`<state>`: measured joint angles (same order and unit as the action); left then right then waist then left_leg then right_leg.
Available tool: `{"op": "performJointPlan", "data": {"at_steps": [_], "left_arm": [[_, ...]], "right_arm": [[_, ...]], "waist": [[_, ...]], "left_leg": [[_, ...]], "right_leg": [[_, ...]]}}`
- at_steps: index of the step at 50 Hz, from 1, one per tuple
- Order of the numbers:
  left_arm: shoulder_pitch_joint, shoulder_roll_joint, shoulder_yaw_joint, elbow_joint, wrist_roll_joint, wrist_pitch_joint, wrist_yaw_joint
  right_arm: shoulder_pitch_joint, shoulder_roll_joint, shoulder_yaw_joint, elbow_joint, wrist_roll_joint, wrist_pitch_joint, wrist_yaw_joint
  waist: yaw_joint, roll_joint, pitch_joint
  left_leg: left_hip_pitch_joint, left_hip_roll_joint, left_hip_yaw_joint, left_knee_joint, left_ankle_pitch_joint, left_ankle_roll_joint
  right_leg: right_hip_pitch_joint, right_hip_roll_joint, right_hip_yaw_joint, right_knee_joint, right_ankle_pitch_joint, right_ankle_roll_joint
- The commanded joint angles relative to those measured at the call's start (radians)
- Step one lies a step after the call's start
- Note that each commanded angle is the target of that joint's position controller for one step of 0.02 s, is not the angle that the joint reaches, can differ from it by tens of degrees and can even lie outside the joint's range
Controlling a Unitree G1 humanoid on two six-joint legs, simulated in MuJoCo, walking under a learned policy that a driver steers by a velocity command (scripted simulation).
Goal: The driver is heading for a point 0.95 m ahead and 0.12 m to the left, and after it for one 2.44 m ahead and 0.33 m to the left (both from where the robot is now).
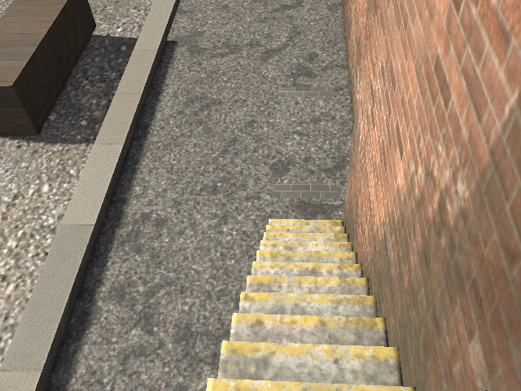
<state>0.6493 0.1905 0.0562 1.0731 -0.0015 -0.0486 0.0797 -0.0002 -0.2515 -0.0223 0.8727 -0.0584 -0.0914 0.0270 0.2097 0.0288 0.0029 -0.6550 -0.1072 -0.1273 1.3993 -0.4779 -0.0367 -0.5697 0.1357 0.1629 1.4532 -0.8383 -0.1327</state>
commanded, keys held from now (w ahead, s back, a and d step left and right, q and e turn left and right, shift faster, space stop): w+e+shift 0.10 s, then w+shift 0.16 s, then w+q+shift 0.74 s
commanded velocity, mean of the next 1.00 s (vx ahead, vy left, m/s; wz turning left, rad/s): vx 1.00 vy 0.00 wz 0.19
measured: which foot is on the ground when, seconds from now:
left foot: down 0.00-0.24, up 0.26-0.62, down 0.64-0.92, up 0.94-1.00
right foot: down 0.00-0.06, up 0.08-0.36, down 0.38-0.60, up 0.62-0.90, down 0.92-1.00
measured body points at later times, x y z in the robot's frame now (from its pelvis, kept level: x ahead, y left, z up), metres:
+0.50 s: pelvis +0.45 -0.01 -0.33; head +0.47 -0.07 +0.12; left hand +0.49 +0.28 -0.43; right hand +0.51 -0.26 -0.50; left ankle +0.48 +0.14 -0.97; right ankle +0.43 -0.14 -1.01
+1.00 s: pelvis +0.85 +0.08 -0.69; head +0.85 +0.07 -0.24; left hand +0.90 +0.35 -0.82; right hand +0.84 -0.18 -0.84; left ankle +0.71 +0.14 -1.18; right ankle +0.84 -0.04 -1.42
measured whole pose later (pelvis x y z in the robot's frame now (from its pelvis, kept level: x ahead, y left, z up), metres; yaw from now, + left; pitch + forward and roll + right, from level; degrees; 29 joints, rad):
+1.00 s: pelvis +0.85 +0.08 -0.69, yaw +11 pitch -1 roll +0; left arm 0.27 0.24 0.06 0.90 0.02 -0.11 0.01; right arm 0.45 -0.23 -0.03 1.00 -0.05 0.01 -0.01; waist -0.07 0.01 0.01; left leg -0.49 -0.19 -0.01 1.82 -0.69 0.16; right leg -0.20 0.01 0.01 0.64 -0.37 -0.02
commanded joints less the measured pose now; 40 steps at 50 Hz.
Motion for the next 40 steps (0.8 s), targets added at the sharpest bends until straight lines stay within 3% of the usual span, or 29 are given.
{"op": "performJointPlan", "data": {"at_steps": [1,2,3,5,6,8,9,10,11,13,14,16,17,18,19,20,21,22,24,25,28,29,31,32,33,35,36,38,40], "left_arm": [[-0.134,0.227,0.047,-0.052,0.032,-0.058,0.017],[-0.185,0.204,0.043,-0.088,0.012,-0.050,0.011],[-0.235,0.183,0.039,-0.108,0.014,-0.042,0.001],[-0.370,0.168,0.035,-0.139,0.040,-0.031,-0.025],[-0.556,0.207,0.053,-0.203,0.053,-0.053,-0.009],[-0.611,0.194,0.068,-0.175,0.048,-0.102,-0.008],[-0.495,0.131,0.045,-0.170,-0.038,-0.144,-0.005],[-0.193,0.026,0.031,-0.033,-0.049,-0.170,-0.037],[-0.126,0.000,0.027,0.001,-0.071,-0.191,-0.053],[0.139,-0.002,0.010,0.104,-0.038,-0.181,-0.054],[0.208,0.033,0.008,0.111,-0.023,-0.151,-0.072],[0.233,0.160,0.017,0.085,-0.026,-0.083,-0.078],[0.183,0.200,0.002,0.059,-0.004,-0.075,-0.063],[0.192,0.258,-0.006,0.034,-0.017,-0.066,-0.044],[0.030,0.298,-0.021,0.004,-0.008,-0.057,-0.037],[-0.065,0.471,0.039,-0.017,-0.025,-0.060,-0.018],[-0.141,0.470,0.088,-0.040,-0.056,-0.083,0.003],[-0.148,0.260,0.015,-0.052,-0.038,-0.102,0.012],[-0.228,0.210,-0.011,-0.068,0.003,-0.117,0.047],[-0.303,0.181,-0.003,-0.080,-0.013,-0.143,0.081],[-0.410,0.149,-0.015,-0.078,-0.070,-0.193,0.106],[-0.490,0.151,-0.017,-0.072,-0.067,-0.194,0.090],[-0.526,0.142,-0.007,-0.092,-0.054,-0.189,0.029],[-0.679,0.104,0.007,-0.149,-0.027,-0.150,0.003],[-0.616,0.069,-0.003,-0.258,0.041,-0.132,0.007],[-0.489,0.104,0.000,-0.261,0.071,-0.130,-0.010],[-0.481,0.127,-0.001,-0.232,0.039,-0.113,-0.011],[-0.288,0.075,-0.012,-0.163,0.055,-0.126,-0.040],[-0.430,0.115,-0.004,-0.208,0.018,-0.133,-0.030]], "right_arm": [[0.160,-0.104,-0.052,0.043,0.038,-0.016,0.001],[0.185,-0.090,-0.051,0.067,0.061,-0.016,-0.004],[0.242,-0.110,-0.063,0.077,0.036,-0.007,-0.002],[0.473,-0.114,-0.075,0.108,-0.001,-0.009,-0.007],[0.534,-0.122,-0.068,0.140,-0.046,-0.070,-0.012],[0.597,-0.104,-0.059,0.184,-0.067,-0.121,-0.032],[0.332,-0.032,-0.036,0.070,-0.061,-0.112,-0.058],[0.126,-0.062,-0.046,0.065,-0.050,-0.097,-0.064],[0.107,-0.028,-0.047,0.094,-0.035,-0.107,-0.073],[0.001,-0.052,-0.051,0.098,0.045,-0.080,-0.074],[0.002,-0.095,-0.057,0.121,0.038,-0.028,-0.084],[-0.029,-0.085,-0.065,0.105,-0.035,0.070,-0.078],[0.003,-0.089,-0.067,0.098,-0.051,0.083,-0.068],[-0.064,-0.135,-0.073,0.031,-0.068,0.086,-0.059],[0.110,-0.124,-0.065,-0.001,0.013,0.126,-0.033],[0.433,0.002,-0.019,-0.025,0.022,0.103,-0.014],[0.424,-0.055,-0.006,0.000,-0.014,0.111,-0.050],[0.307,-0.175,-0.027,-0.020,-0.055,0.123,-0.052],[0.311,-0.124,-0.030,0.018,-0.050,0.120,-0.007],[0.296,-0.105,-0.034,-0.036,-0.014,0.115,0.014],[0.382,-0.015,-0.004,-0.030,0.048,0.121,0.041],[0.504,-0.044,-0.019,0.024,0.034,0.139,0.035],[0.846,-0.125,-0.066,0.150,-0.005,0.167,0.012],[0.933,-0.151,-0.082,0.176,-0.020,0.167,0.018],[0.848,-0.172,-0.055,0.175,0.007,0.148,0.019],[0.686,-0.148,-0.041,0.101,0.037,0.107,-0.040],[0.428,-0.085,-0.023,-0.012,0.030,0.099,-0.058],[0.359,-0.163,-0.053,0.018,0.031,0.086,-0.064],[0.274,-0.095,-0.043,0.005,0.068,0.049,-0.088]], "waist": [[-0.196,-0.020,0.036],[-0.210,0.140,0.063],[-0.238,0.139,0.049],[-0.351,0.105,0.061],[-0.402,0.090,0.214],[-0.401,0.013,0.378],[-0.229,-0.122,0.408],[-0.068,-0.005,0.248],[-0.057,-0.042,0.195],[0.056,-0.108,-0.020],[0.098,-0.014,-0.063],[0.136,-0.059,0.018],[0.086,-0.006,0.059],[0.152,-0.028,0.103],[-0.022,-0.296,0.073],[-0.246,-0.740,-0.039],[-0.181,-0.760,-0.215],[-0.155,-0.333,-0.101],[-0.180,-0.156,-0.035],[-0.226,-0.261,-0.029],[-0.360,-0.109,0.044],[-0.425,-0.253,0.036],[-0.582,-0.094,-0.064],[-0.711,0.224,0.099],[-0.517,0.489,0.286],[-0.342,0.289,0.262],[-0.252,0.011,0.161],[-0.157,0.159,-0.040],[-0.183,0.046,-0.081]], "left_leg": [[0.035,0.060,-0.215,-0.324,0.258,0.052],[0.210,0.097,-0.214,-0.494,0.404,0.032],[0.422,0.175,-0.265,-0.635,0.172,0.033],[0.784,0.314,-0.492,-0.750,-0.018,0.171],[0.830,0.333,-0.422,-0.632,-0.114,0.147],[0.662,0.343,-0.363,-0.544,-0.138,0.162],[0.281,0.284,-0.140,-0.565,-0.159,0.127],[0.106,0.255,-0.056,-0.554,-0.191,0.132],[0.017,0.225,0.071,-0.465,-0.256,0.103],[0.015,0.086,0.303,-0.246,-0.226,0.043],[0.034,0.033,0.286,-0.203,-0.280,0.039],[0.070,-0.032,0.162,0.110,-0.479,0.030],[-0.018,-0.029,0.102,0.229,-0.485,-0.018],[-0.038,-0.070,0.077,0.331,-0.529,-0.062],[-0.018,-0.076,0.070,0.340,-0.462,-0.012],[-0.203,0.031,-0.013,0.218,-0.151,0.006],[-0.175,0.177,-0.064,0.182,0.046,0.036],[-0.034,0.203,-0.126,-0.118,0.286,0.009],[0.040,0.176,-0.002,-0.181,0.406,-0.001],[0.014,0.227,-0.062,-0.359,0.827,0.022],[0.621,0.161,0.057,-0.603,1.210,0.022],[0.714,0.135,0.081,-0.490,1.179,0.055],[0.901,0.108,0.129,-0.535,0.931,0.174],[0.885,0.118,0.113,-0.684,0.837,0.301],[0.718,0.099,-0.007,-0.725,1.191,0.157],[0.581,0.120,-0.311,-0.697,0.986,0.156],[0.379,0.130,-0.312,-0.790,0.944,0.213],[0.389,0.256,-0.542,-0.648,1.164,0.347],[0.271,0.098,-0.348,-0.437,0.547,0.300]], "right_leg": [[-0.071,-0.209,0.610,-0.067,0.347,-0.232],[-0.218,-0.090,0.314,0.145,0.360,-0.138],[-0.385,-0.063,0.121,0.225,0.244,-0.079],[-0.701,-0.068,0.024,0.391,0.196,-0.034],[-0.934,-0.129,0.124,0.135,0.299,0.026],[-0.921,-0.131,0.122,-0.121,0.461,0.107],[-0.510,-0.135,0.056,-0.619,0.865,0.170],[-0.053,-0.185,0.008,-0.620,1.158,0.172],[0.137,-0.221,-0.015,-0.632,1.441,0.174],[0.711,-0.247,-0.043,-1.001,1.862,0.131],[0.864,-0.288,-0.013,-1.062,1.820,0.112],[0.830,-0.305,-0.002,-1.071,1.607,0.129],[0.832,-0.331,0.103,-1.014,1.469,0.120],[0.752,-0.332,0.100,-1.031,1.437,0.137],[0.744,-0.310,-0.075,-0.858,1.757,0.236],[0.779,-0.544,0.204,-0.801,1.601,0.032],[0.608,-0.661,0.587,-0.877,0.948,-0.081],[0.359,-0.459,0.426,-0.832,0.890,0.006],[0.251,-0.440,0.211,-0.756,1.005,0.014],[0.147,-0.423,0.187,-0.604,0.722,0.046],[-0.396,-0.287,-0.149,-0.517,0.182,0.133],[-0.436,-0.321,-0.188,-0.396,0.246,0.126],[-0.377,-0.327,-0.292,0.137,0.594,0.127],[-0.550,-0.150,-0.380,0.686,0.397,0.144],[-0.725,-0.078,-0.389,0.726,0.140,0.122],[-0.668,-0.184,-0.250,0.123,0.340,0.124],[-0.327,-0.194,-0.197,-0.253,0.647,0.146],[-0.098,-0.223,-0.106,-0.304,0.904,0.111],[0.160,-0.206,-0.039,-0.748,1.355,0.132]]}}
Keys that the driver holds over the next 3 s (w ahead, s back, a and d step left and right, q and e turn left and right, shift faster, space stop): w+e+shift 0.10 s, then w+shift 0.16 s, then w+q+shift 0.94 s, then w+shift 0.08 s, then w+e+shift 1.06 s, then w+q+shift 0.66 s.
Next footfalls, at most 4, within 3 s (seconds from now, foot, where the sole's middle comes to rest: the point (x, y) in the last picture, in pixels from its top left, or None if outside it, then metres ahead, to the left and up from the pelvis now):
0.38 right None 0.47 -0.14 -1.05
0.64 left None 0.62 0.13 -1.25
0.92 right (344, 365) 0.87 -0.04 -1.46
1.22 left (289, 339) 1.04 0.22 -1.66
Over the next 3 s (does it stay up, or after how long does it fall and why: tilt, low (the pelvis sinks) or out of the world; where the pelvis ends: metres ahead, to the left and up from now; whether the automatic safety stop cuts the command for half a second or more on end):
stays up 2.02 0.19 -1.73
